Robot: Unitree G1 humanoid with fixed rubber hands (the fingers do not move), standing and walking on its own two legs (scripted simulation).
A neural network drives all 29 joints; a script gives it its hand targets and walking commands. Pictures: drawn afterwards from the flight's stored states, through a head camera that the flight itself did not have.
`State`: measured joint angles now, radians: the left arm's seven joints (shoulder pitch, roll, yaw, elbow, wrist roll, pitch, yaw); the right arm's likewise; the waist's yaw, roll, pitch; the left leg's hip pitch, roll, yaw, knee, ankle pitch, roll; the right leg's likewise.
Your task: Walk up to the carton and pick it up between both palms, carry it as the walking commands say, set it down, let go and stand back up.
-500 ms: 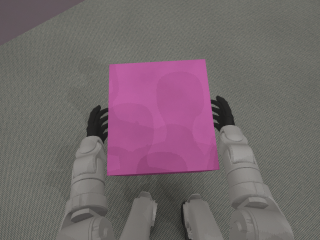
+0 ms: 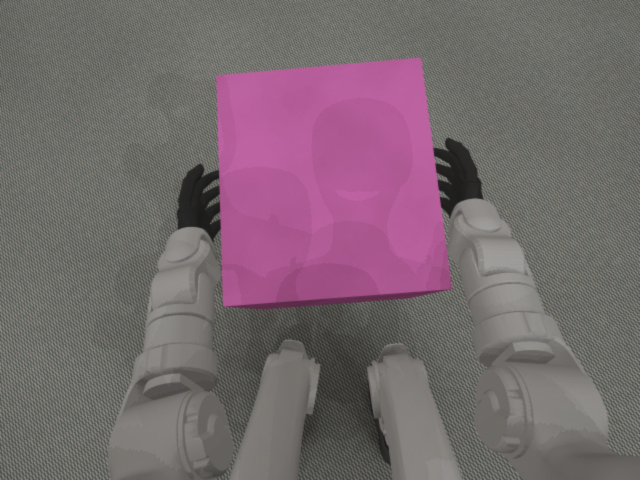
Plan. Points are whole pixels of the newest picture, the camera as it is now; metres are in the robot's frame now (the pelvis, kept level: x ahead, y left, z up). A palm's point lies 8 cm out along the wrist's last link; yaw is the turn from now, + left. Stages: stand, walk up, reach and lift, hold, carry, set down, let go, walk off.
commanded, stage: set down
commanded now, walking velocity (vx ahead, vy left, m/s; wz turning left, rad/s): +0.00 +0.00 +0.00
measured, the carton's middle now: (328, 205) +0.47 +0.03 -0.15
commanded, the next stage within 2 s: none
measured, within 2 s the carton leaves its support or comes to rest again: neither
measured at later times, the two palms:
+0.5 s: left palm (215, 228) +0.44 +0.20 -0.18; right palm (437, 202) +0.49 -0.13 -0.18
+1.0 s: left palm (233, 240) +0.46 +0.21 -0.30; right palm (416, 214) +0.51 -0.12 -0.30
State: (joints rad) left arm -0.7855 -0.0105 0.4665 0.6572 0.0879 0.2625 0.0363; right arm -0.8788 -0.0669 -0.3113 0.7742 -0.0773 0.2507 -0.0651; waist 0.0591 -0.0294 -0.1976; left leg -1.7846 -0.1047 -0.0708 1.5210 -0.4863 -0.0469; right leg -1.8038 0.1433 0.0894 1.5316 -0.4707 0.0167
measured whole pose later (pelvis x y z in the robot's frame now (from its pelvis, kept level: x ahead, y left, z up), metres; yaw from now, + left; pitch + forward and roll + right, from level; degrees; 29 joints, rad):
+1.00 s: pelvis -0.05 +0.00 -0.13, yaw +0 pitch +31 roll +1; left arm -1.27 0.18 0.39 0.57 -0.07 0.35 0.12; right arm -1.41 -0.29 -0.18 0.73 0.08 0.35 -0.12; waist 0.06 0.00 0.53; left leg -2.01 -0.14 -0.06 1.98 -0.52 -0.08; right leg -2.02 0.16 0.04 1.99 -0.51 0.04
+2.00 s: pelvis -0.04 +0.00 -0.18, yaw +1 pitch +30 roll +1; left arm -1.39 0.24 0.32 0.89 -0.07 0.26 0.12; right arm -1.48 -0.34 -0.11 1.02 0.12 0.23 -0.13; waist 0.06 -0.02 0.52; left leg -2.14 -0.09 -0.02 2.18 -0.58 -0.05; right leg -2.15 0.13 0.01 2.20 -0.58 0.01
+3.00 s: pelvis -0.02 +0.00 -0.20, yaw +2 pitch +35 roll +2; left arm -1.35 0.24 0.30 1.03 -0.07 0.15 0.07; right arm -1.47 -0.33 -0.12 1.16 0.08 0.13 -0.10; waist 0.06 -0.01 0.37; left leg -2.24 -0.06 0.01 2.22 -0.60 -0.02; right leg -2.24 0.09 0.00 2.25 -0.62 -0.01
